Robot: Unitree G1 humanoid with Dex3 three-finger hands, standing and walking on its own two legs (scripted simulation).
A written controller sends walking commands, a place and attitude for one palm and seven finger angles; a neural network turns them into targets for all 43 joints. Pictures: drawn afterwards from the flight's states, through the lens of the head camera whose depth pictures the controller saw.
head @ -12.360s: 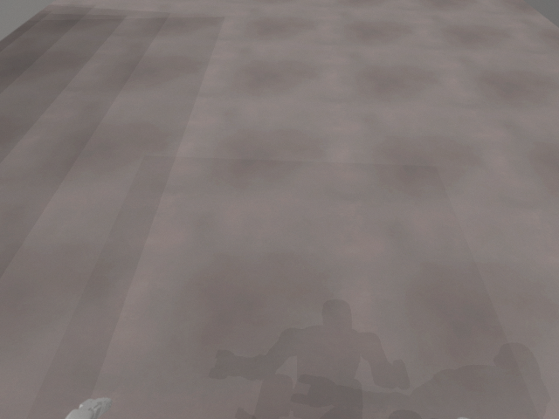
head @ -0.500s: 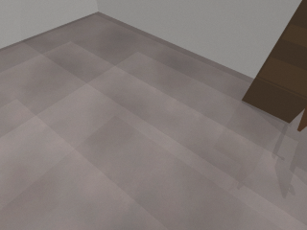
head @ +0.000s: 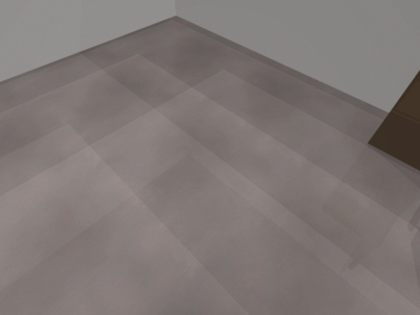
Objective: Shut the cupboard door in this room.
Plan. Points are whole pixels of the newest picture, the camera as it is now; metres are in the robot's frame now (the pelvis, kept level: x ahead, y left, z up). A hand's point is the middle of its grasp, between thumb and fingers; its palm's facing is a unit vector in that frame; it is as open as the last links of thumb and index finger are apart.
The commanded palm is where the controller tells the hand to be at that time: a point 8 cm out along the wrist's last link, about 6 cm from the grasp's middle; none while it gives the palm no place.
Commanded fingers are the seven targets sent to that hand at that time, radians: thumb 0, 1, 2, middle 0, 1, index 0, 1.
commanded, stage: turn or walk to find it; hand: left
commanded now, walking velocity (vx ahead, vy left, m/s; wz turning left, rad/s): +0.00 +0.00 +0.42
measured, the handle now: out of the picture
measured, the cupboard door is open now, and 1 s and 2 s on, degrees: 88 88 88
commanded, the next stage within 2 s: none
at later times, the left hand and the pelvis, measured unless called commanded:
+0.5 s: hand out of the picture -0.02 +0.19 -0.16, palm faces +0.19 -0.94 -0.27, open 7.4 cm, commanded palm none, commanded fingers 0.00 0.90 0.90 -0.20 -0.30 -0.20 -0.30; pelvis -0.04 -0.01 +0.00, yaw +10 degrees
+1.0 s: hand out of the picture -0.08 +0.25 -0.17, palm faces +0.38 -0.89 -0.24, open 7.4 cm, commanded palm none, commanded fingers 0.00 0.90 0.90 -0.20 -0.30 -0.20 -0.30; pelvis -0.07 +0.02 +0.01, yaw +21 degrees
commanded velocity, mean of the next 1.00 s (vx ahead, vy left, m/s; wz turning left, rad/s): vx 0.00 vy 0.00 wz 0.42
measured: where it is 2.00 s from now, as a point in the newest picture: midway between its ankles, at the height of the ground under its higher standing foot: outside the picture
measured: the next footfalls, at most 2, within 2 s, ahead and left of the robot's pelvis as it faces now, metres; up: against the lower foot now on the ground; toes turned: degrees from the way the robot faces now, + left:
left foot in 0.04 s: +0.03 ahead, +0.13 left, +0.00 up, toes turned +3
right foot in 0.34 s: +0.01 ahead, -0.13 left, +0.00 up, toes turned +0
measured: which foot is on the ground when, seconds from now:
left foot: up 0.00-0.02, down 0.04-0.36, up 0.38-0.70, down 0.72-1.00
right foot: down 0.00-0.06, up 0.08-0.32, down 0.34-0.72, up 0.74-1.00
